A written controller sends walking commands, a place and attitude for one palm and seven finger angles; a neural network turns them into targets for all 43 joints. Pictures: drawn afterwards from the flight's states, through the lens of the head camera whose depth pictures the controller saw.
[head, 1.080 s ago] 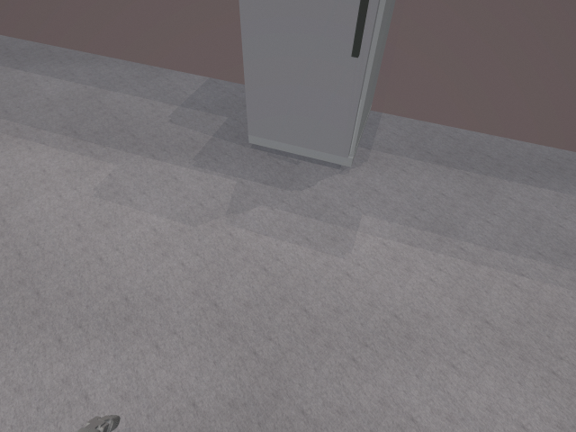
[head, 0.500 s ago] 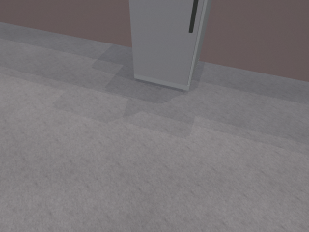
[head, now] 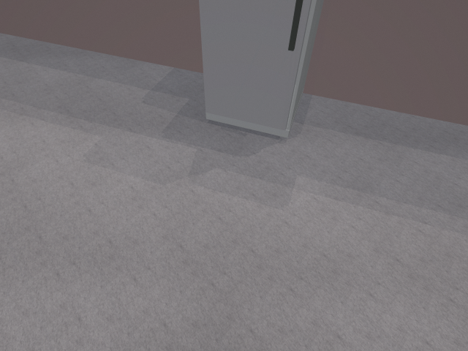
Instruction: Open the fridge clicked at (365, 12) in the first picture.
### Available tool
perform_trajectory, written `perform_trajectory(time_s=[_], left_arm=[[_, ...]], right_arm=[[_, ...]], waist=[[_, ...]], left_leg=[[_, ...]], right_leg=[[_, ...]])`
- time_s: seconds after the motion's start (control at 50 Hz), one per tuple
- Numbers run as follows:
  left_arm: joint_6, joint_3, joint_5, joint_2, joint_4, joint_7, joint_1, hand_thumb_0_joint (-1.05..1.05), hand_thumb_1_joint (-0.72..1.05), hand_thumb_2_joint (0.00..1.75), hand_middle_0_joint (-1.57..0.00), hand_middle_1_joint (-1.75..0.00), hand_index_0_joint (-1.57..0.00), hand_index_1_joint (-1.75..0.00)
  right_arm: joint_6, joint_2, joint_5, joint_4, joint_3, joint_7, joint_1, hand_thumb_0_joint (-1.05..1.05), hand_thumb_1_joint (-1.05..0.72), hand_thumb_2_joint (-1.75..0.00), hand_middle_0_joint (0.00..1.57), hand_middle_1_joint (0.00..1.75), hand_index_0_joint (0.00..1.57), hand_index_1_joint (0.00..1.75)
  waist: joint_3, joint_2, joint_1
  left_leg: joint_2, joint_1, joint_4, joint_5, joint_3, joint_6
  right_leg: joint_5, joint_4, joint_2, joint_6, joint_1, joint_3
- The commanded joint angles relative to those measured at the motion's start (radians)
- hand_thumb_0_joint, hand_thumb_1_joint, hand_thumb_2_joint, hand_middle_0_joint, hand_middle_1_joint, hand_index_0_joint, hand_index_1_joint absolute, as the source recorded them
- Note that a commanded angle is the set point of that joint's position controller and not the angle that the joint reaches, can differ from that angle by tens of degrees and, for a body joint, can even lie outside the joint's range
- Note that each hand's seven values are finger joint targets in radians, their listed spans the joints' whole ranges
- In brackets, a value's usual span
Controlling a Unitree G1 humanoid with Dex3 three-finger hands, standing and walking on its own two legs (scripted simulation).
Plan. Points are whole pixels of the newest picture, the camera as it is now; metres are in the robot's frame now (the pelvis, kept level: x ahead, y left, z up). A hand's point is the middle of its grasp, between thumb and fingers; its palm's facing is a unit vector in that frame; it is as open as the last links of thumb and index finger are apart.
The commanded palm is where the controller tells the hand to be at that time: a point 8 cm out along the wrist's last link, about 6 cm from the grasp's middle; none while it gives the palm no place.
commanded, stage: look at it before walking up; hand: right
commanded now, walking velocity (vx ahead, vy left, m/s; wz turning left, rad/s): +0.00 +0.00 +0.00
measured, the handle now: out of the picture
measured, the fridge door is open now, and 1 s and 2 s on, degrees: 0 0 0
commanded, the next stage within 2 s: walk to a spot facing it in 0.46 s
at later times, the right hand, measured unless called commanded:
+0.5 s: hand out of the picture +0.08 -0.25 -0.16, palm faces -0.02 +0.94 -0.34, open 7.4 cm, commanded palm none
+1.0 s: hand out of the picture +0.06 -0.20 -0.20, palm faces -0.07 +0.99 -0.13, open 7.4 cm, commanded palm none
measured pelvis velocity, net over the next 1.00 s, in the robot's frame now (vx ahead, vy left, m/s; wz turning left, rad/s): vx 0.10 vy -0.03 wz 0.10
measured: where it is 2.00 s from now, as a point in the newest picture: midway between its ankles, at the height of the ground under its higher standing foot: (229, 286)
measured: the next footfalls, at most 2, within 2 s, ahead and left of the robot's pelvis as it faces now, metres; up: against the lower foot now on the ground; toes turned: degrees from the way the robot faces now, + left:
left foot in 1.26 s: +0.34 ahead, +0.13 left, +0.00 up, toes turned +16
right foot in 1.62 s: +0.51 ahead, -0.09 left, +0.00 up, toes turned -1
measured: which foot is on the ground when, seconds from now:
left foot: down 0.00-0.92, up 0.94-1.00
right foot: down 0.00-1.00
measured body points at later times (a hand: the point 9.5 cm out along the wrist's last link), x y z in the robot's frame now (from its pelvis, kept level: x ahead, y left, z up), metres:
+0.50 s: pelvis +0.01 +0.00 +0.00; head +0.01 +0.00 +0.45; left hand +0.09 +0.29 -0.13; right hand +0.08 -0.30 -0.13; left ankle +0.00 +0.12 -0.74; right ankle +0.00 -0.13 -0.74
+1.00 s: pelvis +0.10 -0.03 -0.02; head +0.11 -0.05 +0.43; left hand +0.04 +0.20 -0.16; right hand +0.06 -0.25 -0.18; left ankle +0.02 +0.09 -0.69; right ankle +0.00 -0.13 -0.74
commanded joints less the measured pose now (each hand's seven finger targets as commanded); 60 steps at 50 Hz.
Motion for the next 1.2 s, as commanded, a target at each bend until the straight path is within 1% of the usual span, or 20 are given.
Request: perform_trajectory(time_s=[0.0, 0.34, 0.54, 0.58, 0.62, 0.66, 0.74, 0.8, 0.84, 0.86, 0.88, 0.9, 0.92, 0.94, 1.0, 1.06, 1.1, 1.12, 1.16, 1.18], left_arm=[[-0.020, 0.040, 0.002, 0.203, -0.068, 0.014, -0.051, 0.00, 0.90, 0.90, -0.20, -0.30, -0.20, -0.30], [-0.022, 0.039, 0.001, 0.207, -0.063, 0.016, -0.060, 0.00, 0.90, 0.90, -0.20, -0.30, -0.20, -0.30], [-0.020, 0.040, 0.000, 0.206, -0.064, 0.015, -0.070, 0.00, 0.90, 0.90, -0.20, -0.30, -0.20, -0.30], [-0.002, 0.009, 0.009, 0.078, -0.035, 0.010, 0.004, 0.00, 0.90, 0.90, -0.20, -0.30, -0.20, -0.30], [0.008, 0.015, 0.015, 0.077, -0.035, 0.006, 0.032, 0.00, 0.90, 0.90, -0.20, -0.30, -0.20, -0.30], [0.008, 0.022, 0.019, 0.081, -0.047, 0.003, 0.045, 0.00, 0.90, 0.90, -0.20, -0.30, -0.20, -0.30], [-0.011, 0.030, 0.016, 0.052, -0.068, 0.005, 0.086, 0.00, 0.90, 0.90, -0.20, -0.30, -0.20, -0.30], [-0.029, 0.034, 0.010, 0.011, -0.082, 0.007, 0.102, 0.00, 0.90, 0.90, -0.20, -0.30, -0.20, -0.30], [-0.045, 0.034, 0.005, -0.015, -0.078, 0.011, 0.135, 0.00, 0.90, 0.90, -0.20, -0.30, -0.20, -0.30], [-0.054, 0.035, 0.003, -0.020, -0.053, 0.014, 0.213, 0.00, 0.90, 0.90, -0.20, -0.30, -0.20, -0.30], [-0.065, 0.049, 0.011, 0.026, 0.004, 0.022, 0.355, 0.00, 0.90, 0.90, -0.20, -0.30, -0.20, -0.30], [-0.069, 0.070, 0.019, 0.084, 0.057, 0.033, 0.513, 0.00, 0.90, 0.90, -0.20, -0.30, -0.20, -0.30], [-0.064, 0.050, 0.020, 0.020, 0.080, 0.043, 0.555, 0.00, 0.90, 0.90, -0.20, -0.30, -0.20, -0.30], [-0.065, 0.044, 0.022, -0.005, 0.066, 0.047, 0.525, 0.00, 0.90, 0.90, -0.20, -0.30, -0.20, -0.30], [-0.081, 0.039, 0.017, -0.048, 0.040, 0.051, 0.442, 0.00, 0.90, 0.90, -0.20, -0.30, -0.20, -0.30], [-0.092, 0.033, 0.016, -0.075, 0.046, 0.054, 0.431, 0.00, 0.90, 0.90, -0.20, -0.30, -0.20, -0.30], [-0.090, 0.037, 0.016, -0.069, 0.060, 0.053, 0.432, 0.00, 0.90, 0.90, -0.20, -0.30, -0.20, -0.30], [-0.087, 0.040, 0.013, -0.057, 0.068, 0.053, 0.435, 0.00, 0.90, 0.90, -0.20, -0.30, -0.20, -0.30], [-0.082, 0.048, 0.007, -0.033, 0.076, 0.052, 0.420, 0.00, 0.90, 0.90, -0.20, -0.30, -0.20, -0.30], [-0.079, 0.054, 0.007, -0.017, 0.073, 0.051, 0.398, 0.00, 0.90, 0.90, -0.20, -0.30, -0.20, -0.30]], right_arm=[[-0.019, -0.209, 0.002, -0.060, -0.043, -0.011, -0.043, 0.00, -0.90, -0.90, 0.20, 0.30, 0.20, 0.30], [-0.022, -0.208, 0.003, -0.051, -0.040, -0.013, -0.032, 0.00, -0.90, -0.90, 0.20, 0.30, 0.20, 0.30], [-0.021, -0.210, 0.002, -0.052, -0.040, -0.013, -0.034, 0.00, -0.90, -0.90, 0.20, 0.30, 0.20, 0.30], [0.001, -0.083, 0.001, -0.020, -0.014, -0.016, 0.039, 0.00, -0.90, -0.90, 0.20, 0.30, 0.20, 0.30], [0.013, -0.085, -0.006, -0.019, -0.019, -0.007, 0.077, 0.00, -0.90, -0.90, 0.20, 0.30, 0.20, 0.30], [0.017, -0.091, -0.010, -0.032, -0.030, 0.004, 0.103, 0.00, -0.90, -0.90, 0.20, 0.30, 0.20, 0.30], [0.002, -0.077, -0.008, -0.041, -0.049, 0.009, 0.178, 0.00, -0.90, -0.90, 0.20, 0.30, 0.20, 0.30], [-0.014, -0.082, -0.006, -0.028, -0.066, 0.002, 0.242, 0.00, -0.90, -0.90, 0.20, 0.30, 0.20, 0.30], [-0.024, -0.067, -0.006, -0.025, -0.072, -0.005, 0.251, 0.00, -0.90, -0.90, 0.20, 0.30, 0.20, 0.30], [-0.024, -0.047, -0.005, -0.029, -0.073, -0.005, 0.223, 0.00, -0.90, -0.90, 0.20, 0.30, 0.20, 0.30], [-0.025, 0.005, -0.001, -0.050, -0.065, 0.000, 0.179, 0.00, -0.90, -0.90, 0.20, 0.30, 0.20, 0.30], [-0.040, 0.056, 0.000, -0.094, -0.051, 0.000, 0.082, 0.00, -0.90, -0.90, 0.20, 0.30, 0.20, 0.30], [-0.044, 0.035, -0.008, -0.113, -0.056, -0.007, 0.016, 0.00, -0.90, -0.90, 0.20, 0.30, 0.20, 0.30], [-0.043, 0.061, -0.007, -0.107, -0.060, -0.001, 0.009, 0.00, -0.90, -0.90, 0.20, 0.30, 0.20, 0.30], [-0.023, 0.108, -0.010, -0.106, -0.061, 0.025, 0.016, 0.00, -0.90, -0.90, 0.20, 0.30, 0.20, 0.30], [-0.010, 0.144, -0.008, -0.133, -0.051, 0.040, -0.034, 0.00, -0.90, -0.90, 0.20, 0.30, 0.20, 0.30], [-0.014, 0.152, -0.004, -0.142, -0.050, 0.041, -0.062, 0.00, -0.90, -0.90, 0.20, 0.30, 0.20, 0.30], [-0.015, 0.154, -0.003, -0.136, -0.051, 0.039, -0.045, 0.00, -0.90, -0.90, 0.20, 0.30, 0.20, 0.30], [-0.017, 0.128, -0.007, -0.108, -0.059, 0.031, 0.044, 0.00, -0.90, -0.90, 0.20, 0.30, 0.20, 0.30], [-0.020, 0.108, -0.011, -0.082, -0.067, 0.026, 0.132, 0.00, -0.90, -0.90, 0.20, 0.30, 0.20, 0.30]], waist=[[-0.038, 0.009, 0.000], [-0.063, 0.001, 0.001], [-0.040, 0.005, -0.001], [-0.052, 0.012, 0.001], [0.013, 0.032, -0.004], [0.089, 0.034, -0.007], [0.108, 0.076, -0.013], [0.078, 0.163, -0.014], [0.082, 0.132, 0.006], [0.057, 0.063, 0.047], [0.021, -0.142, 0.101], [0.054, -0.358, 0.150], [0.131, -0.198, 0.148], [0.158, -0.094, 0.123], [0.185, -0.098, 0.059], [0.205, -0.123, 0.034], [0.180, -0.128, 0.033], [0.156, -0.130, 0.017], [0.098, -0.138, -0.027], [0.049, -0.134, -0.070]], left_leg=[[0.116, -0.015, -0.088, 0.050, -0.108, 0.029], [0.123, 0.014, -0.079, 0.160, -0.099, 0.027], [0.123, 0.011, -0.093, 0.145, -0.097, 0.024], [0.111, 0.002, -0.090, -0.049, -0.098, 0.010], [0.099, -0.060, -0.101, -0.276, -0.131, 0.025], [0.090, -0.109, -0.098, -0.379, -0.162, 0.044], [0.109, -0.089, -0.078, -0.369, -0.231, 0.095], [0.187, -0.021, -0.099, -0.239, -0.327, 0.151], [0.198, -0.044, -0.046, -0.055, -0.321, 0.166], [0.144, -0.112, 0.066, 0.038, -0.232, 0.138], [0.014, -0.289, 0.359, 0.090, -0.084, 0.080], [-0.049, -0.555, 0.616, -0.261, 0.062, 0.030], [0.005, -0.644, 0.728, -0.321, 0.003, 0.036], [0.049, -0.659, 0.778, -0.293, -0.009, 0.040], [0.091, -0.625, 0.763, -0.177, 0.029, 0.028], [0.090, -0.551, 0.550, -0.051, 0.106, 0.024], [0.055, -0.405, 0.370, -0.014, 0.157, 0.040], [0.024, -0.341, 0.328, 0.004, 0.178, 0.052], [-0.017, -0.199, 0.299, 0.025, 0.194, 0.083], [-0.025, -0.105, 0.268, 0.028, 0.192, 0.095]], right_leg=[[0.090, -0.060, -0.105, -0.042, -0.003, 0.098], [0.165, -0.058, -0.112, -0.041, 0.033, 0.090], [0.152, -0.070, -0.111, -0.041, 0.030, 0.093], [-0.001, -0.051, -0.100, -0.021, 0.026, 0.062], [-0.235, -0.042, -0.086, -0.027, -0.039, 0.053], [-0.349, -0.025, -0.079, -0.033, -0.114, 0.054], [-0.305, 0.104, -0.065, -0.041, -0.179, 0.011], [-0.230, 0.252, -0.040, -0.025, -0.224, -0.074], [-0.193, 0.195, -0.046, -0.022, -0.159, -0.091], [-0.132, 0.088, -0.062, -0.037, -0.013, -0.066], [0.045, -0.012, -0.182, -0.099, 0.217, 0.120], [0.359, -0.083, -0.370, -0.176, 0.376, 0.337], [0.561, -0.064, -0.421, -0.213, 0.368, 0.344], [0.569, -0.057, -0.415, -0.228, 0.333, 0.283], [0.377, -0.144, -0.332, -0.176, 0.215, 0.125], [0.369, -0.209, -0.258, -0.145, 0.154, -0.013], [0.472, -0.203, -0.238, -0.136, 0.133, -0.068], [0.596, -0.178, -0.239, -0.139, 0.142, -0.096], [0.825, -0.054, -0.248, -0.130, 0.156, -0.137], [0.860, 0.052, -0.250, -0.118, 0.160, -0.152]])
